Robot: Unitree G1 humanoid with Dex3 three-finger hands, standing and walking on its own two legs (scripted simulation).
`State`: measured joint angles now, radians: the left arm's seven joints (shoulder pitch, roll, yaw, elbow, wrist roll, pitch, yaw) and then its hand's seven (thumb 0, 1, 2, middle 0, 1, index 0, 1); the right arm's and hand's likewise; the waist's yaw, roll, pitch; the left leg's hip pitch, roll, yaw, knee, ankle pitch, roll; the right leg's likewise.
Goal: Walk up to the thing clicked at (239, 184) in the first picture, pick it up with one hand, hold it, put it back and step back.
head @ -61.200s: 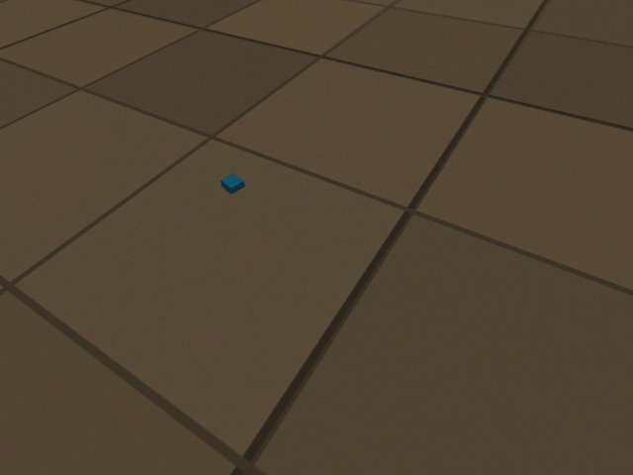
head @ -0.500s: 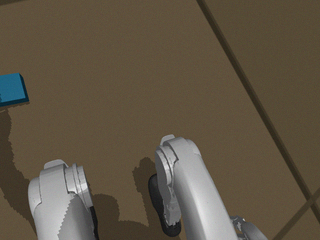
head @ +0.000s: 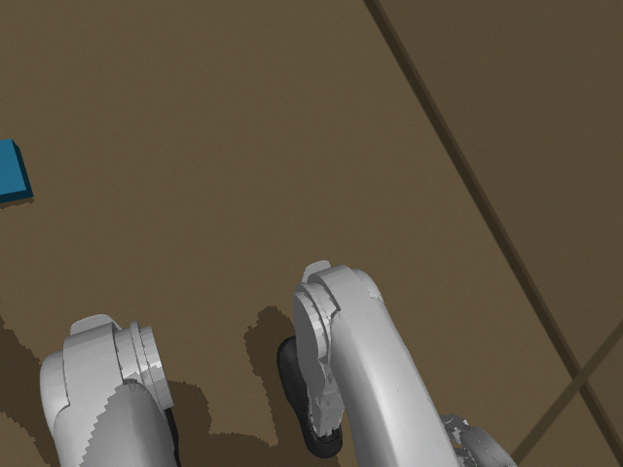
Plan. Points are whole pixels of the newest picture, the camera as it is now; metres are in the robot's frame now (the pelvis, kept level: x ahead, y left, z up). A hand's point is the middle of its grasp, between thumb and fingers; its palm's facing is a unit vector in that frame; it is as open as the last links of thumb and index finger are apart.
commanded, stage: rise first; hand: left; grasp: from above
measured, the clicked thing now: out of the picture +0.53 +0.34 -0.31
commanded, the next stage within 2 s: approach in 0.76 s
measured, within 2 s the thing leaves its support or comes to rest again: neither
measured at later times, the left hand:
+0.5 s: hand out of the picture +0.47 +0.37 -0.19, palm faces -0.45 -0.10 -0.89, open 12.6 cm
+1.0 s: hand out of the picture +0.47 +0.37 -0.18, palm faces -0.45 -0.09 -0.89, open 11.8 cm
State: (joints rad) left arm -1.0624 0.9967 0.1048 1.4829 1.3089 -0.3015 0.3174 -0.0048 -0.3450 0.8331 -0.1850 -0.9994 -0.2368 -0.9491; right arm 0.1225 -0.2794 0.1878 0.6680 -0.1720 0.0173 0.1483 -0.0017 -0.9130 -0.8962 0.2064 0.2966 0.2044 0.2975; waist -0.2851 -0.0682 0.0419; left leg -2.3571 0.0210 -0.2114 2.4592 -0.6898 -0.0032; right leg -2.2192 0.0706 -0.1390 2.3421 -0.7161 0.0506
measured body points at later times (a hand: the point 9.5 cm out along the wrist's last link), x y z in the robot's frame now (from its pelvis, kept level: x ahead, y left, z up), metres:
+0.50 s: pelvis +0.00 +0.00 +0.00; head +0.26 +0.12 +0.34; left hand +0.48 +0.37 -0.14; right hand +0.05 -0.26 -0.08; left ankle +0.07 +0.13 -0.29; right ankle +0.10 -0.12 -0.29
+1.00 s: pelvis +0.00 +0.00 +0.00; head +0.25 +0.12 +0.35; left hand +0.49 +0.37 -0.13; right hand +0.06 -0.26 -0.08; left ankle +0.07 +0.13 -0.29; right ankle +0.10 -0.12 -0.29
